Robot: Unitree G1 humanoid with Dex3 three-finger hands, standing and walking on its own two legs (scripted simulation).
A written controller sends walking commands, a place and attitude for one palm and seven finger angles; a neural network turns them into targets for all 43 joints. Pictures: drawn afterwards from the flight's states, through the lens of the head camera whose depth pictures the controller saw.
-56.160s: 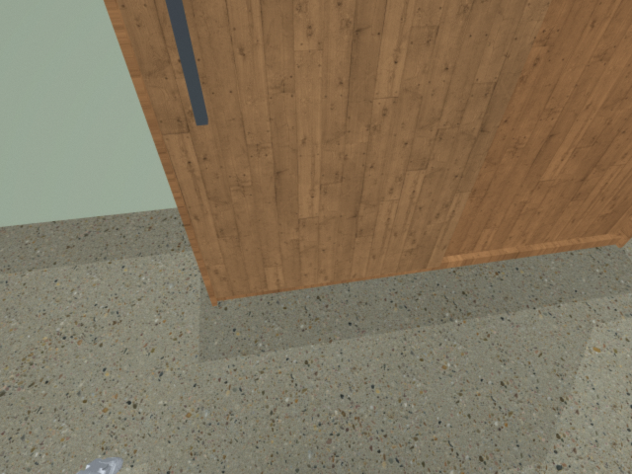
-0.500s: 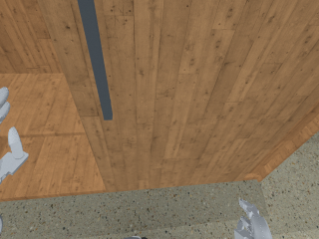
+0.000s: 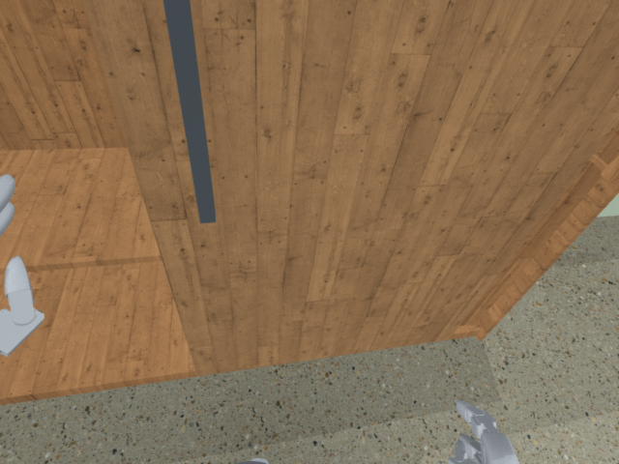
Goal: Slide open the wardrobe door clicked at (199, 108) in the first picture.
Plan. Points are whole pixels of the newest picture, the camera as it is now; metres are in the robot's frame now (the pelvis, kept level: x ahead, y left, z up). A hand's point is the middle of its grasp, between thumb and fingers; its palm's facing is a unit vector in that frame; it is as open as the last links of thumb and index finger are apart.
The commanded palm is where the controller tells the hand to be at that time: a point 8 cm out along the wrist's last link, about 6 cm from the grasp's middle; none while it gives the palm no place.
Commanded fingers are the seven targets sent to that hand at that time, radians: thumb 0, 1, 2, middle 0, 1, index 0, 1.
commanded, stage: step back with the hand held close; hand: left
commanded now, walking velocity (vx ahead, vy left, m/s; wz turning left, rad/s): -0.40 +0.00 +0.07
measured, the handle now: (195, 120) +0.48 +0.21 +0.20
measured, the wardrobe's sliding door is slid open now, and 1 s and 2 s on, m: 0.70 0.70 0.70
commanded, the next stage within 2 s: stop stepping back and stand still in 0.18 s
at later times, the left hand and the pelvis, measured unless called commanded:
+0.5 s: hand out of the picture +0.10 +0.30 +0.17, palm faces +0.40 -0.84 -0.36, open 7.4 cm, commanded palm +0.06 +0.34 +0.19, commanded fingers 0.00 0.90 0.90 -0.20 -0.30 -0.20 -0.30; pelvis -0.10 +0.04 +0.00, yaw -3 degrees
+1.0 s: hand out of the picture +0.08 +0.35 +0.16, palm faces +0.51 -0.79 -0.36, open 7.5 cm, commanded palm +0.02 +0.38 +0.19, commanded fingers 0.00 0.90 0.90 -0.20 -0.30 -0.20 -0.30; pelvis -0.11 +0.08 +0.00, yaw +2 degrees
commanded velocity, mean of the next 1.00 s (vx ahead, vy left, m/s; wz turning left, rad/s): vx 0.01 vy -0.03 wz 0.02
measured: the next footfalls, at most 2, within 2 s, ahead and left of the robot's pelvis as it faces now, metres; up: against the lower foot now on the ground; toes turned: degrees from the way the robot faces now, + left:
left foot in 0.06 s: +0.11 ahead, +0.06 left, +0.00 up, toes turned -1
right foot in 0.40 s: -0.13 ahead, -0.10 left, +0.00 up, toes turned -3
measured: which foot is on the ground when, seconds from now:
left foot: up 0.00-0.04, down 0.06-0.40, up 0.42-0.52, down 0.54-0.76, up 0.78-0.98, down 1.00-1.00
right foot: down 0.00-0.08, up 0.10-0.38, down 0.40-0.54, up 0.56-0.74, down 0.76-1.00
